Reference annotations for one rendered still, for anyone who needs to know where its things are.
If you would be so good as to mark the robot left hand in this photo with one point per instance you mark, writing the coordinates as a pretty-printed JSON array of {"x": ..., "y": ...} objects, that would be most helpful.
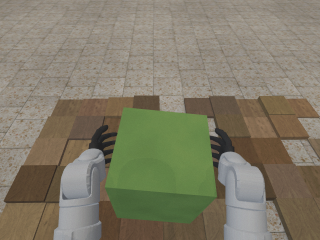
[{"x": 97, "y": 141}]

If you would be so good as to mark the robot right hand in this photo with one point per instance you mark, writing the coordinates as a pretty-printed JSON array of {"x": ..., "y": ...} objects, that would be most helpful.
[{"x": 225, "y": 145}]

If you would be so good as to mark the carton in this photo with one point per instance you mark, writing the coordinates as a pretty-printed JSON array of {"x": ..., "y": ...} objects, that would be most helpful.
[{"x": 161, "y": 167}]

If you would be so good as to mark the robot left forearm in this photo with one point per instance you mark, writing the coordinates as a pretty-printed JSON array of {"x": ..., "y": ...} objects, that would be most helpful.
[{"x": 80, "y": 196}]

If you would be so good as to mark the robot right forearm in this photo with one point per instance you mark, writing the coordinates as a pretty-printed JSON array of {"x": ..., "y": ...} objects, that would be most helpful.
[{"x": 245, "y": 197}]

